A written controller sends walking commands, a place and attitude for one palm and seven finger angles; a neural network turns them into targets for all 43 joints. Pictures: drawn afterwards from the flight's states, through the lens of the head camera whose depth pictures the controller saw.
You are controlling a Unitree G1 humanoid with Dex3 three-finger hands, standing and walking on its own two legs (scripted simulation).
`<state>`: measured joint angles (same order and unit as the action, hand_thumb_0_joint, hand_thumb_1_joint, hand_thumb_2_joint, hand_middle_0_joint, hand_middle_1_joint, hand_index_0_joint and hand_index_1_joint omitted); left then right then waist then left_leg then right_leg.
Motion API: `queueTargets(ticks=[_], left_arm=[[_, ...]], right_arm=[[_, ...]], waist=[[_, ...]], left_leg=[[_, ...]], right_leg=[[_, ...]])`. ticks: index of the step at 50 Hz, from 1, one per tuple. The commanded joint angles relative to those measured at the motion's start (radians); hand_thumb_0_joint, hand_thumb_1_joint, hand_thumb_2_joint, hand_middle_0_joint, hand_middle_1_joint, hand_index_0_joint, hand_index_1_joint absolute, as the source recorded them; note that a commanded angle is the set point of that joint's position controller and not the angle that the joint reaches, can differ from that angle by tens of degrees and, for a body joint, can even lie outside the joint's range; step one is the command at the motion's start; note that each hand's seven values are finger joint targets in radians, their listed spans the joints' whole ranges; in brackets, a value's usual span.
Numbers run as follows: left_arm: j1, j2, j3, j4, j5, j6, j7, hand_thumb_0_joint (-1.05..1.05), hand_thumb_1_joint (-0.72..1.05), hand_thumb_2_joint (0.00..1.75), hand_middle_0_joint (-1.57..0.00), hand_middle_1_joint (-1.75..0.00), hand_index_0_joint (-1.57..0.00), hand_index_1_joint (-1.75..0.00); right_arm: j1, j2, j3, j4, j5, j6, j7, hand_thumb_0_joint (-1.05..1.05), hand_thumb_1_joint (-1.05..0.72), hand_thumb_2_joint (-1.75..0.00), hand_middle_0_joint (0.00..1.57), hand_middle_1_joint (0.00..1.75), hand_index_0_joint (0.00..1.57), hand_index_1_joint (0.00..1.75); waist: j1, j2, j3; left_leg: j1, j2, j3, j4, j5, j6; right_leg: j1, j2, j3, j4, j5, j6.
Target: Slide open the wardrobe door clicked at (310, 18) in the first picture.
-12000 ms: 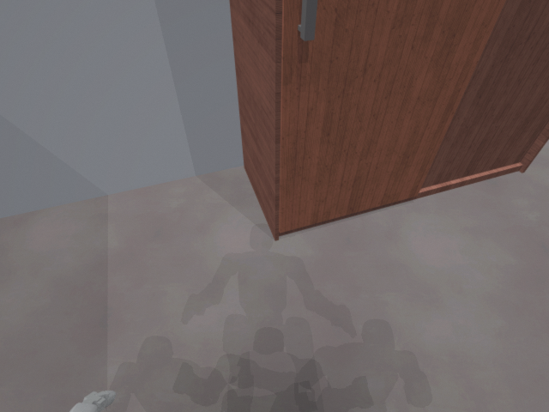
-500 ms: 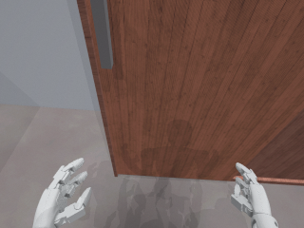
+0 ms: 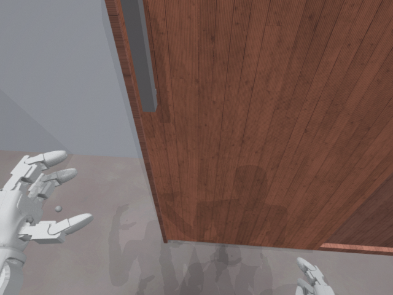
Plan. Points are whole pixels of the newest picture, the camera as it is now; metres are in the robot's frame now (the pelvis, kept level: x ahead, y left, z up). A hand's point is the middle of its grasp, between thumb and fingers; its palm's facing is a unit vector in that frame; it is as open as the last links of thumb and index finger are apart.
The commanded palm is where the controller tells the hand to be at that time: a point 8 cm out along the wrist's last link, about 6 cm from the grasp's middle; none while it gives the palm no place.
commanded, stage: raise the hand with hooked fingers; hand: left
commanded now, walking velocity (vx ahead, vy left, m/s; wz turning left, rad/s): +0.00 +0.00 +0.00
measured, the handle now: (144, 55) +0.49 +0.15 +0.26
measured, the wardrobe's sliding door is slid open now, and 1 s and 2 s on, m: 0.00 0.00 0.00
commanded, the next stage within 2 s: move the hooked fingers beside the handle in 1.16 s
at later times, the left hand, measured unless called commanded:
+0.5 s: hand (21, 160) +0.24 +0.27 +0.22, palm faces +0.11 -0.99 -0.12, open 13.9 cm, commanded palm +0.20 +0.32 +0.25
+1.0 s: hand (23, 133) +0.25 +0.26 +0.26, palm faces +0.07 -0.99 -0.13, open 14.0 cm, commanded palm +0.22 +0.31 +0.27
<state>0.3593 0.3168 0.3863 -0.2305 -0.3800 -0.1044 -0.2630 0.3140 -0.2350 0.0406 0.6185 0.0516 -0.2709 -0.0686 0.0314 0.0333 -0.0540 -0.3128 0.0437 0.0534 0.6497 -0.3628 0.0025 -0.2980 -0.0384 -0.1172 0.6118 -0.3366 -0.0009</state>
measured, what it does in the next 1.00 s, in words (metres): stands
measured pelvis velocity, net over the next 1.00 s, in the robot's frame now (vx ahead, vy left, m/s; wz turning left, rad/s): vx -0.02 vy -0.01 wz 0.00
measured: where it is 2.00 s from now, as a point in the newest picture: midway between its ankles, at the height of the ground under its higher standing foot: outside the picture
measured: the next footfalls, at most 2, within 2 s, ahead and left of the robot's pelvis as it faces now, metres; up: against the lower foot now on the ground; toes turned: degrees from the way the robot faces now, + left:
none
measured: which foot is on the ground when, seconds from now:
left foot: down 0.00-1.00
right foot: down 0.00-1.00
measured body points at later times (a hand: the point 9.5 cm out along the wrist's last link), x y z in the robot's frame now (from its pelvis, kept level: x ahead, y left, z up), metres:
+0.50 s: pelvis -0.02 +0.00 +0.01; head -0.05 -0.02 +0.46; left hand +0.23 +0.33 +0.23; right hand +0.20 -0.19 -0.04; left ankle -0.01 +0.11 -0.73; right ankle -0.01 -0.12 -0.73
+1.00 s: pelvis -0.02 -0.01 +0.02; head -0.05 -0.03 +0.46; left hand +0.24 +0.31 +0.27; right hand +0.19 -0.23 -0.04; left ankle -0.01 +0.11 -0.73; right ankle -0.01 -0.12 -0.73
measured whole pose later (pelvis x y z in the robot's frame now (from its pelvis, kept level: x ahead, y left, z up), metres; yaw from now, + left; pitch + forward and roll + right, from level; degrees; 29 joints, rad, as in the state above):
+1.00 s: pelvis -0.02 -0.01 +0.02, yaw +0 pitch -5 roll +0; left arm -0.18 0.50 0.51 -0.07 -0.35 0.32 -0.42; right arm 0.20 -0.29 0.08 0.61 0.10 -0.21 -0.09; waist 0.06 0.06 -0.01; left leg -0.12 0.03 0.05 0.45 -0.25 0.00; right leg -0.12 -0.03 -0.12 0.44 -0.24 -0.01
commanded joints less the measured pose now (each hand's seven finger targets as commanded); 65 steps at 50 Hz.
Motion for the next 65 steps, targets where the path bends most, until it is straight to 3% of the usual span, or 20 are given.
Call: queueTargets(ticks=[1, 5, 10, 14, 19, 22, 26, 31, 33, 35, 38, 40, 43, 45, 48, 51, 55, 57, 61, 65], left_arm=[[-0.192, 0.132, -0.028, -0.146, 0.003, 0.002, -0.076, 0.00, -0.22, 0.42, -0.28, -1.02, -0.28, -1.02], [-0.350, 0.281, 0.077, -0.153, 0.014, 0.102, -0.089, 0.00, -0.31, 0.38, -0.29, -1.08, -0.29, -1.08], [-0.469, 0.363, 0.196, -0.245, -0.004, 0.103, -0.044, 0.00, -0.43, 0.33, -0.29, -1.15, -0.29, -1.15], [-0.563, 0.319, 0.159, -0.081, -0.017, 0.176, -0.066, 0.00, -0.50, 0.30, -0.30, -1.20, -0.30, -1.20], [-0.686, 0.329, 0.088, 0.043, 0.029, 0.343, -0.110, 0.00, -0.50, 0.30, -0.30, -1.20, -0.30, -1.20], [-0.803, 0.413, 0.124, 0.007, 0.039, 0.388, -0.130, 0.00, -0.50, 0.30, -0.30, -1.20, -0.30, -1.20], [-0.942, 0.538, 0.241, -0.130, 0.033, 0.339, -0.121, 0.00, -0.50, 0.30, -0.30, -1.20, -0.30, -1.20], [-0.948, 0.550, 0.268, 0.065, 0.022, 0.363, -0.134, 0.00, -0.50, 0.30, -0.30, -1.20, -0.30, -1.20], [-0.982, 0.542, 0.231, 0.179, 0.034, 0.421, -0.150, 0.00, -0.50, 0.30, -0.30, -1.20, -0.30, -1.20], [-0.898, 0.451, 0.143, 0.300, 0.047, 0.463, -0.166, 0.00, -0.50, 0.30, -0.30, -1.20, -0.30, -1.20], [-0.882, 0.424, 0.085, 0.293, 0.051, 0.501, -0.197, 0.00, -0.50, 0.30, -0.30, -1.20, -0.30, -1.20], [-0.893, 0.457, 0.109, 0.223, 0.033, 0.497, -0.216, 0.00, -0.50, 0.30, -0.30, -1.20, -0.30, -1.20], [-1.006, 0.595, 0.249, -0.042, 0.020, 0.414, -0.199, 0.00, -0.50, 0.30, -0.30, -1.20, -0.30, -1.20], [-0.987, 0.671, 0.340, -0.158, 0.014, 0.343, -0.153, 0.00, -0.50, 0.30, -0.30, -1.20, -0.30, -1.20], [-0.932, 0.608, 0.356, -0.095, 0.006, 0.310, -0.108, 0.00, -0.50, 0.30, -0.30, -1.20, -0.30, -1.20], [-0.932, 0.535, 0.273, 0.078, 0.028, 0.392, -0.108, 0.00, -0.50, 0.30, -0.30, -1.20, -0.30, -1.20], [-0.928, 0.416, 0.099, 0.212, 0.060, 0.490, -0.137, 0.00, -0.50, 0.30, -0.30, -1.20, -0.30, -1.20], [-0.943, 0.429, 0.084, 0.179, 0.064, 0.504, -0.161, 0.00, -0.50, 0.30, -0.30, -1.20, -0.30, -1.20], [-0.975, 0.570, 0.231, -0.001, 0.030, 0.438, -0.193, 0.00, -0.50, 0.30, -0.30, -1.20, -0.30, -1.20], [-0.970, 0.590, 0.301, -0.022, 0.001, 0.354, -0.152, 0.00, -0.50, 0.30, -0.30, -1.20, -0.30, -1.20]], right_arm=[[-0.152, -0.139, -0.046, -0.157, 0.020, -0.099, -0.020, 0.00, -0.90, -0.90, 0.20, 0.30, 0.20, 0.30], [-0.183, -0.155, -0.039, -0.162, 0.024, -0.094, -0.056, 0.00, -0.90, -0.90, 0.20, 0.30, 0.20, 0.30], [-0.212, -0.127, -0.015, -0.172, 0.016, -0.088, -0.050, 0.00, -0.90, -0.90, 0.20, 0.30, 0.20, 0.30], [-0.232, -0.129, -0.002, -0.153, 0.033, -0.074, -0.048, 0.00, -0.90, -0.90, 0.20, 0.30, 0.20, 0.30], [-0.246, -0.144, 0.007, -0.166, 0.051, -0.028, -0.051, 0.00, -0.90, -0.90, 0.20, 0.30, 0.20, 0.30], [-0.275, -0.144, 0.013, -0.184, 0.053, -0.012, -0.050, 0.00, -0.90, -0.90, 0.20, 0.30, 0.20, 0.30], [-0.306, -0.127, 0.025, -0.197, 0.041, -0.017, -0.047, 0.00, -0.90, -0.90, 0.20, 0.30, 0.20, 0.30], [-0.298, -0.138, 0.027, -0.160, 0.047, -0.014, -0.042, 0.00, -0.90, -0.90, 0.20, 0.30, 0.20, 0.30], [-0.294, -0.155, 0.024, -0.148, 0.056, -0.010, -0.042, 0.00, -0.90, -0.90, 0.20, 0.30, 0.20, 0.30], [-0.279, -0.160, 0.018, -0.148, 0.066, 0.000, -0.033, 0.00, -0.90, -0.90, 0.20, 0.30, 0.20, 0.30], [-0.290, -0.176, 0.007, -0.173, 0.076, 0.013, -0.025, 0.00, -0.90, -0.90, 0.20, 0.30, 0.20, 0.30], [-0.303, -0.176, 0.006, -0.189, 0.076, 0.016, -0.019, 0.00, -0.90, -0.90, 0.20, 0.30, 0.20, 0.30], [-0.336, -0.155, 0.007, -0.227, 0.061, 0.005, -0.023, 0.00, -0.90, -0.90, 0.20, 0.30, 0.20, 0.30], [-0.332, -0.137, 0.016, -0.224, 0.044, -0.004, -0.023, 0.00, -0.90, -0.90, 0.20, 0.30, 0.20, 0.30], [-0.305, -0.131, 0.013, -0.194, 0.042, -0.014, -0.027, 0.00, -0.90, -0.90, 0.20, 0.30, 0.20, 0.30], [-0.290, -0.149, 0.008, -0.157, 0.054, -0.005, -0.027, 0.00, -0.90, -0.90, 0.20, 0.30, 0.20, 0.30], [-0.276, -0.162, 0.003, -0.163, 0.071, 0.005, -0.032, 0.00, -0.90, -0.90, 0.20, 0.30, 0.20, 0.30], [-0.281, -0.171, 0.000, -0.178, 0.074, 0.010, -0.031, 0.00, -0.90, -0.90, 0.20, 0.30, 0.20, 0.30], [-0.317, -0.160, 0.007, -0.208, 0.061, 0.015, -0.029, 0.00, -0.90, -0.90, 0.20, 0.30, 0.20, 0.30], [-0.311, -0.135, 0.015, -0.193, 0.048, 0.003, -0.025, 0.00, -0.90, -0.90, 0.20, 0.30, 0.20, 0.30]], waist=[[-0.008, 0.051, -0.049], [0.019, 0.010, -0.038], [0.054, 0.076, -0.144], [0.036, 0.112, -0.038], [0.020, 0.015, 0.015], [0.027, 0.019, -0.063], [0.045, 0.084, -0.193], [0.042, 0.072, -0.109], [0.035, 0.052, -0.054], [0.029, -0.017, 0.016], [0.021, -0.012, -0.011], [0.028, -0.051, -0.066], [0.049, 0.037, -0.245], [0.068, 0.072, -0.261], [0.057, 0.115, -0.187], [0.037, 0.146, -0.063], [0.012, 0.035, 0.004], [0.010, 0.004, -0.060], [0.038, -0.006, -0.234], [0.052, 0.009, -0.205]], left_leg=[[0.077, -0.030, -0.051, -0.118, 0.311, 0.013], [0.103, -0.032, -0.075, -0.172, 0.229, 0.025], [0.191, -0.037, -0.083, -0.209, 0.320, 0.010], [0.188, -0.037, -0.081, -0.244, 0.257, 0.004], [0.169, -0.037, -0.087, -0.270, 0.194, 0.015], [0.209, -0.044, -0.087, -0.269, 0.197, 0.023], [0.276, -0.051, -0.092, -0.271, 0.257, 0.019], [0.247, -0.049, -0.085, -0.286, 0.255, 0.021], [0.218, -0.048, -0.088, -0.294, 0.221, 0.019], [0.176, -0.042, -0.086, -0.288, 0.199, 0.017], [0.178, -0.046, -0.082, -0.267, 0.188, 0.021], [0.189, -0.043, -0.081, -0.249, 0.204, 0.022], [0.268, -0.058, -0.077, -0.236, 0.271, 0.029], [0.277, -0.055, -0.075, -0.239, 0.315, 0.026], [0.261, -0.051, -0.063, -0.255, 0.320, 0.023], [0.233, -0.045, -0.053, -0.268, 0.292, 0.019], [0.208, -0.040, -0.066, -0.262, 0.256, 0.022], [0.232, -0.044, -0.071, -0.254, 0.258, 0.030], [0.281, -0.056, -0.075, -0.239, 0.310, 0.033], [0.277, -0.053, -0.073, -0.243, 0.337, 0.028]], right_leg=[[0.037, 0.035, 0.027, -0.100, 0.333, -0.003], [0.061, 0.035, 0.034, -0.154, 0.197, -0.006], [0.155, 0.039, 0.019, -0.160, 0.260, -0.019], [0.120, 0.040, 0.023, -0.198, 0.228, -0.019], [0.095, 0.036, 0.025, -0.231, 0.168, -0.012], [0.126, 0.030, 0.039, -0.244, 0.158, -0.013], [0.194, 0.032, 0.042, -0.243, 0.194, -0.021], [0.177, 0.030, 0.037, -0.263, 0.214, -0.023], [0.139, 0.024, 0.034, -0.269, 0.184, -0.019], [0.105, 0.022, 0.041, -0.276, 0.157, -0.017], [0.085, 0.015, 0.052, -0.258, 0.153, -0.012], [0.124, 0.008, 0.072, -0.256, 0.158, -0.011], [0.202, 0.012, 0.072, -0.231, 0.213, -0.015], [0.237, 0.021, 0.063, -0.233, 0.249, -0.020], [0.210, 0.026, 0.047, -0.234, 0.280, -0.024], [0.144, 0.022, 0.045, -0.249, 0.273, -0.021], [0.091, 0.021, 0.049, -0.260, 0.233, -0.011], [0.100, 0.022, 0.046, -0.247, 0.241, -0.005], [0.201, 0.022, 0.056, -0.226, 0.295, -0.009], [0.206, 0.030, 0.047, -0.234, 0.323, -0.013]])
